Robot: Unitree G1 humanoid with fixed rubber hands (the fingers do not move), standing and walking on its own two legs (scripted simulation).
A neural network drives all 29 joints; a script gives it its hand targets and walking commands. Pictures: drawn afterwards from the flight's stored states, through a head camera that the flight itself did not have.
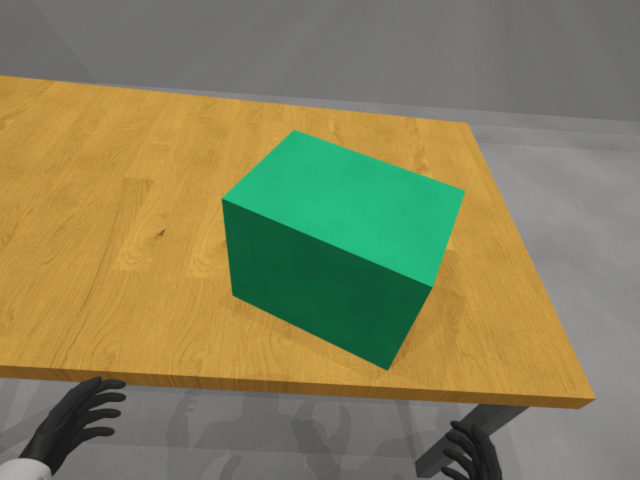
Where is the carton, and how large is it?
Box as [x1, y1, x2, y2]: [222, 130, 464, 370]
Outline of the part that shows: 293,130 222,197 232,295 387,370 432,287 464,190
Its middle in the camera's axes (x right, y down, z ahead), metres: +0.03 +0.01 +0.60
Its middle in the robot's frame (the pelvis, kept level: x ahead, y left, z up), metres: +0.46 -0.02 +0.03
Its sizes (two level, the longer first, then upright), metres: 0.277 0.194 0.215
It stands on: a table, 0.69 m high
